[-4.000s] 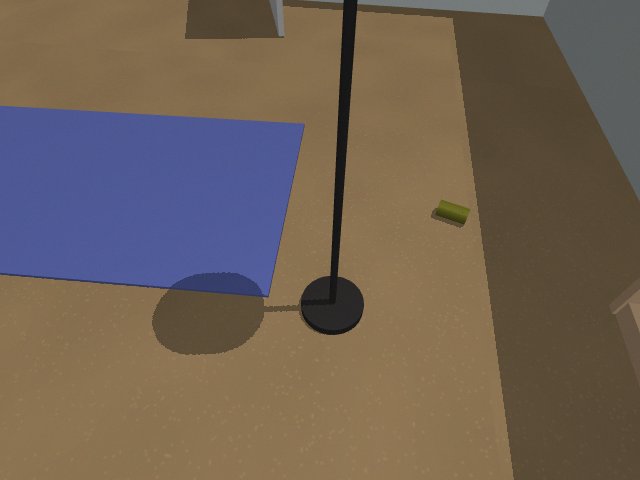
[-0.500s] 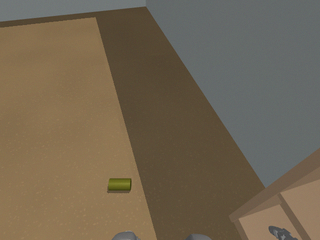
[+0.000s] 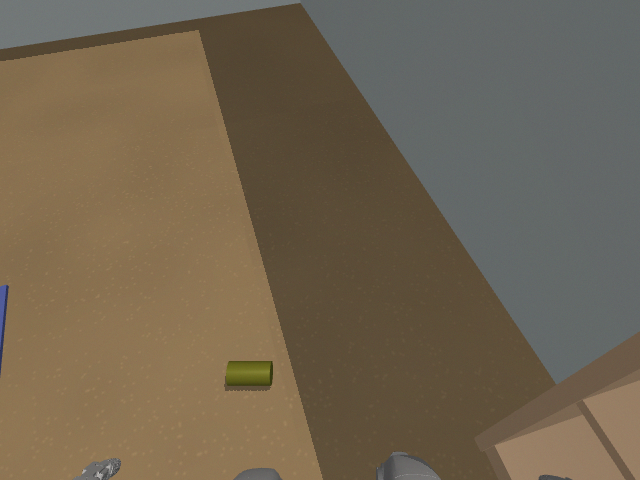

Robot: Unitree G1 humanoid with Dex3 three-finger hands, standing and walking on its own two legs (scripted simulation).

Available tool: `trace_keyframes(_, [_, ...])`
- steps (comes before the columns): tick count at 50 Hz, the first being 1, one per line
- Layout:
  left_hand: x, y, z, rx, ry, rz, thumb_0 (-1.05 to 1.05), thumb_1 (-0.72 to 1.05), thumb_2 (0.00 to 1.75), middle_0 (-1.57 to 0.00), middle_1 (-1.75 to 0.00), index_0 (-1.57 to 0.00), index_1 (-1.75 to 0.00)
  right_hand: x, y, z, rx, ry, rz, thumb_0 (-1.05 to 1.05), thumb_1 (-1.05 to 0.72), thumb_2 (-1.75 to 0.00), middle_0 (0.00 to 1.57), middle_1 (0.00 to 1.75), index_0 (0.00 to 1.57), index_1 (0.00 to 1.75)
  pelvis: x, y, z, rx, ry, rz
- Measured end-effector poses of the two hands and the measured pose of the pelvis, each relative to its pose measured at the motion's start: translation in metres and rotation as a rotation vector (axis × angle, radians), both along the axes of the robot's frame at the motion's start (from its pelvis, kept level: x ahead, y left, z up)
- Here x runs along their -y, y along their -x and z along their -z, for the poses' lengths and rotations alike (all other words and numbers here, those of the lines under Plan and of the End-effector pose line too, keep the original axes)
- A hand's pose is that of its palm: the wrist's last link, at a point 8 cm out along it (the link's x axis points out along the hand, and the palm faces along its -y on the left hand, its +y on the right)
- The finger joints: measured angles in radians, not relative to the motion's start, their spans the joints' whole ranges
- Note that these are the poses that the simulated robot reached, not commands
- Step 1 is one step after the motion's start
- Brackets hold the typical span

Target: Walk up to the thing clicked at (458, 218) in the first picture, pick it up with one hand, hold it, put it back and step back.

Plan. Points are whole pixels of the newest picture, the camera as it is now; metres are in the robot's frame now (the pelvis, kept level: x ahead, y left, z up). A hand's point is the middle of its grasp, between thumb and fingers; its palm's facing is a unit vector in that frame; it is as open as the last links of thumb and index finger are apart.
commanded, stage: walk up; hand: left
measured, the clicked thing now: (250, 373) +0.47 +0.24 -0.71
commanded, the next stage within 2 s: none
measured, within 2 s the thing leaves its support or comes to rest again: neither
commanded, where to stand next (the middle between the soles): +0.08 +0.00 m, yaw -1 degrees
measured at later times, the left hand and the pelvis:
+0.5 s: hand out of the picture +0.10 +0.26 -0.13, palm faces +0.00 -0.94 -0.35, open 7.3 cm; pelvis +0.02 +0.00 +0.03, yaw +0 degrees
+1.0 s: hand out of the picture +0.13 +0.25 -0.12, palm faces -0.01 -0.93 -0.35, open 7.3 cm; pelvis +0.03 +0.00 +0.03, yaw +0 degrees
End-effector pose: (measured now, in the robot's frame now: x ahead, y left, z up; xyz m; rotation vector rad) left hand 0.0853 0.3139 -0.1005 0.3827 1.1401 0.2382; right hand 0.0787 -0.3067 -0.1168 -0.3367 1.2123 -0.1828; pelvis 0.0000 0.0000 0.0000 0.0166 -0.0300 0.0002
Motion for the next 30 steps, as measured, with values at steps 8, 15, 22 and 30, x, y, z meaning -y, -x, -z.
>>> trace_keyframes(8, [0.0,-0.007,-0.001,-0.011,0.042,-0.003,0.0,0.91,0.9,-0.2,-0.3,-0.21,-0.3,-0.011,0.003,-0.013,-0.021,-0.008,0.018,0.0,-0.91,-0.9,0.2,0.3,0.21,0.3,-0.005,-0.007,-0.012,0.01,0.015,-0.003])
trace_keyframes(15, [0.004,-0.008,-0.005,-0.022,0.063,-0.023,0.0,0.91,0.9,-0.2,-0.3,-0.21,-0.3,-0.015,-0.01,-0.022,-0.008,-0.013,0.014,0.0,-0.9,-0.9,0.2,0.3,0.21,0.3,-0.005,-0.011,-0.02,0.018,0.017,-0.001])
trace_keyframes(22, [0.008,-0.004,-0.01,-0.054,0.065,-0.032,0.0,0.91,0.9,-0.2,-0.3,-0.21,-0.3,-0.013,-0.027,-0.028,0.02,-0.021,0.018,0.0,-0.91,-0.9,0.2,0.3,0.21,0.3,-0.003,-0.015,-0.026,0.015,0.015,0.0])
trace_keyframes(30, [0.011,-0.007,-0.014,-0.069,0.064,-0.04,0.0,0.91,0.9,-0.2,-0.3,-0.21,-0.3,-0.009,-0.031,-0.028,0.01,-0.023,0.028,0.0,-0.91,-0.9,0.2,0.3,0.21,0.3,-0.002,-0.02,-0.03,0.008,0.011,0.001])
